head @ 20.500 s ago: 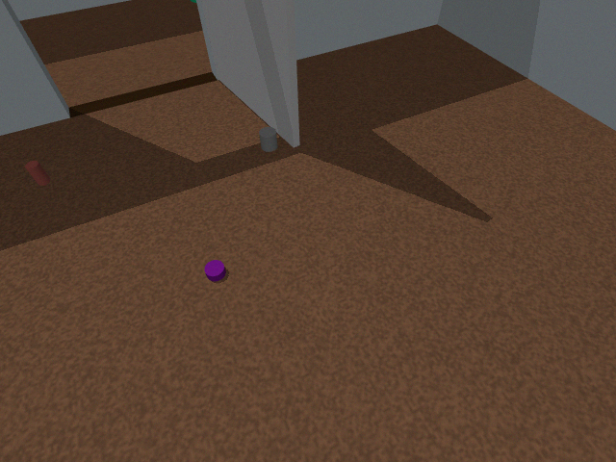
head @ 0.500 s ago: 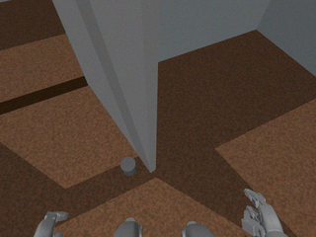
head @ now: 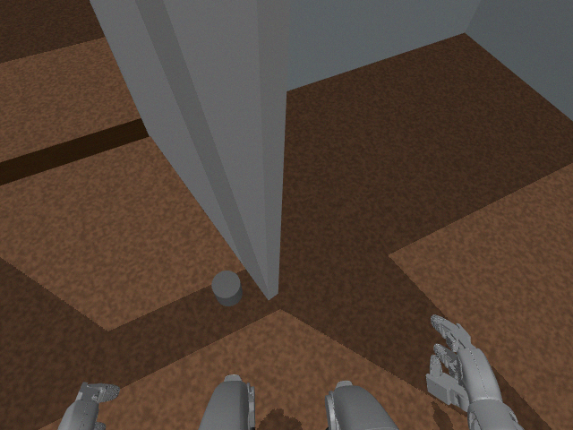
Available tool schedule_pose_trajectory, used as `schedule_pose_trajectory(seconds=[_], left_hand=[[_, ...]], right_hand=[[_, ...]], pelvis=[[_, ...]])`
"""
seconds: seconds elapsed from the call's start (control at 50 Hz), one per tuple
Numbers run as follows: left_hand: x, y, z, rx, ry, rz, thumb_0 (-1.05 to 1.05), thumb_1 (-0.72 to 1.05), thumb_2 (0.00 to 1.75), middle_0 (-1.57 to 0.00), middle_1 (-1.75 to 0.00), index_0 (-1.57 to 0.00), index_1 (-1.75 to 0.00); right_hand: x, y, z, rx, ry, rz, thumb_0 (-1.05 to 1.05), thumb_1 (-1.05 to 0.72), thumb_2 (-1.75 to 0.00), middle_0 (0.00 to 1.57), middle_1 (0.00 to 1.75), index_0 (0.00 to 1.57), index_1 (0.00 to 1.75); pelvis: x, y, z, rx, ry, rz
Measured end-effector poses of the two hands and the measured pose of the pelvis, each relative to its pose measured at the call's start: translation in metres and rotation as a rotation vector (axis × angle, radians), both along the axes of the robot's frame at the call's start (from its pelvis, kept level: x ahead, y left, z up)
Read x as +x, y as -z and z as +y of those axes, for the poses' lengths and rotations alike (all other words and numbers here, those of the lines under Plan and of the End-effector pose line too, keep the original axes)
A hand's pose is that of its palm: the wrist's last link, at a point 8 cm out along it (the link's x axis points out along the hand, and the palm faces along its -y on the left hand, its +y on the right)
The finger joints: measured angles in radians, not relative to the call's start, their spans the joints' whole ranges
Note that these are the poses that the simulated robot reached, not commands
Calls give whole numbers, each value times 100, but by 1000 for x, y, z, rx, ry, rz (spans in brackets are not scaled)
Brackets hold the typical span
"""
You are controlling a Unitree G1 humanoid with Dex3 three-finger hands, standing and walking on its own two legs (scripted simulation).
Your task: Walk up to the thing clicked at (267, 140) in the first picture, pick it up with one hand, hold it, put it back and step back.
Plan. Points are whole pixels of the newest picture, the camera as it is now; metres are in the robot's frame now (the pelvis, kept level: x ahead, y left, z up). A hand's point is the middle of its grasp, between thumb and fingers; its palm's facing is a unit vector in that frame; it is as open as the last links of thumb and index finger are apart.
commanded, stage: rise first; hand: left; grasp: from above
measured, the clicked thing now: (227, 288) +0.51 +0.16 -0.63
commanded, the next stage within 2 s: none
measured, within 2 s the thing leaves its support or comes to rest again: neither
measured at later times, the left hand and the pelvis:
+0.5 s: hand (160, 369) +0.24 +0.24 -0.28, palm faces -0.43 -0.49 -0.76, open 14.3 cm; pelvis -0.06 -0.01 -0.14, yaw -2 degrees
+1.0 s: hand (190, 323) +0.36 +0.22 -0.42, palm faces -0.45 -0.05 -0.89, open 14.1 cm; pelvis -0.10 -0.01 -0.28, yaw -6 degrees
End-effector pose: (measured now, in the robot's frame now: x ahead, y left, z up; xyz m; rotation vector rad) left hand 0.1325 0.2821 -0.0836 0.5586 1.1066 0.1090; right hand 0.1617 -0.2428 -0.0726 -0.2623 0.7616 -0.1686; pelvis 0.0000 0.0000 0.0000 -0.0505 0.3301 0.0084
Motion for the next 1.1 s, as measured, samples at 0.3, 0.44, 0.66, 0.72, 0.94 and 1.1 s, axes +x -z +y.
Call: schedule_pose_trajectory(seconds=[0.3, 0.44, 0.66, 0.72, 0.94, 1.1], left_hand=[[34, 72, 1, 146, 253, -52, 0, -59, 102, -8, -102, -6, -104], [94, 123, -15, 273, 446, -152, 0, -58, 103, -8, -105, -6, -106], [160, 200, -36, 428, 700, -200, 0, -54, 103, -8, -106, -6, -107], [174, 220, -42, 463, 771, -219, 0, -54, 103, -8, -106, -7, -107], [220, 270, -58, 578, 926, -298, 0, -54, 104, -7, -106, -7, -106], [244, 291, -64, 619, 1009, -303, 0, -55, 104, -7, -104, -7, -105]], right_hand=[[-16, 63, -14, -29, -41, 3, 1, -90, -90, 20, 30, 20, 30], [-37, 135, -29, -24, -23, 82, 1, -89, -90, 20, 30, 20, 30], [-114, 240, -40, 13, 28, 311, 1, -87, -90, 20, 30, 20, 30], [-138, 262, -42, 13, 50, 380, 1, -87, -90, 20, 30, 20, 30], [-204, 308, -44, -16, 131, 550, 1, -88, -90, 20, 30, 20, 30], [-226, 323, -38, -24, 162, 610, 1, -90, -90, 20, 30, 20, 30]], pelvis=[[-29, 59, -2, 7, 13, 105], [-50, 115, -7, 9, 30, 181], [-79, 193, -13, 5, 57, 259], [-84, 213, -14, 2, 64, 267], [-98, 266, -10, -18, 86, 260], [-99, 288, -6, -29, 96, 263]])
